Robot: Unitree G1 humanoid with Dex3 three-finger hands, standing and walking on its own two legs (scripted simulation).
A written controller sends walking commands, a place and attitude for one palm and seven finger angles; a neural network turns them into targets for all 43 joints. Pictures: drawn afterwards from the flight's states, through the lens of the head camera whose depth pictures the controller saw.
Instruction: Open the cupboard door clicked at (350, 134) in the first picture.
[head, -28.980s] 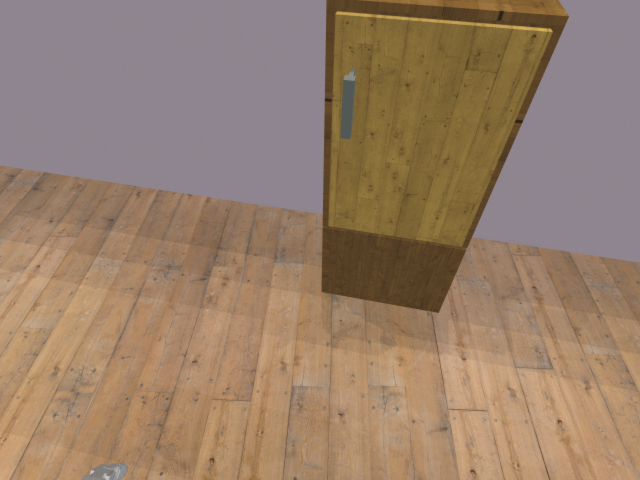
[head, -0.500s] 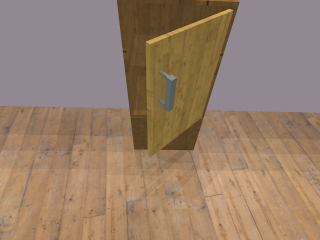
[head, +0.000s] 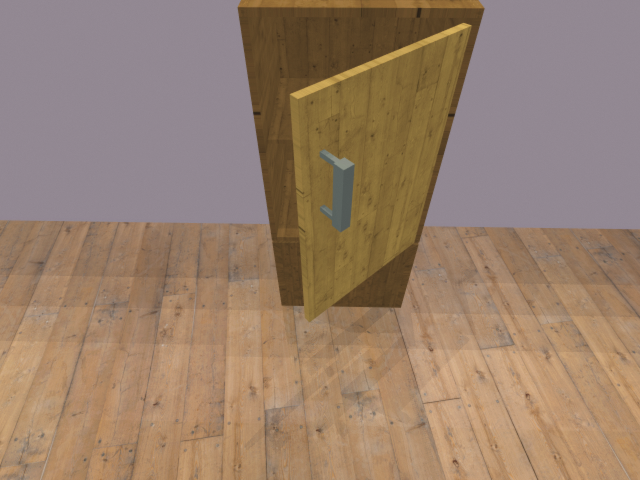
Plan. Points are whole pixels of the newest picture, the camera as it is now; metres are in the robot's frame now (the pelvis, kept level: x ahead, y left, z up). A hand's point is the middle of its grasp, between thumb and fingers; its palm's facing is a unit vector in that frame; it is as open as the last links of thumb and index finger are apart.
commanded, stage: let the arm hang, fingers relaxed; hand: left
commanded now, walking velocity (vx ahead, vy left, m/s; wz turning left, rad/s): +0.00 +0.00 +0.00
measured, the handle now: (333, 191) +0.55 +0.01 +0.05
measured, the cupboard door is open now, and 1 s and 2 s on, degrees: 42 42 42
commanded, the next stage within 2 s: look to check the result in 0.32 s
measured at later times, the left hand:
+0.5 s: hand out of the picture -0.01 +0.15 -0.18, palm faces +0.06 -0.98 -0.17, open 7.4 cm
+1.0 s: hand out of the picture +0.01 +0.14 -0.17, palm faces +0.05 -0.98 -0.17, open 7.4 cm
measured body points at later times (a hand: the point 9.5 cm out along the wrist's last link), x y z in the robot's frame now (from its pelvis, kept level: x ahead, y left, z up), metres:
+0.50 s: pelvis +0.03 -0.01 +0.00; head +0.04 -0.01 +0.45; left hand -0.01 +0.20 -0.16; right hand +0.01 -0.22 -0.16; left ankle +0.07 +0.09 -0.74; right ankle -0.05 -0.08 -0.74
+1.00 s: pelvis +0.04 -0.01 +0.00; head +0.05 -0.02 +0.45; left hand +0.01 +0.19 -0.16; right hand +0.03 -0.23 -0.16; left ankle +0.07 +0.09 -0.74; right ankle -0.05 -0.08 -0.74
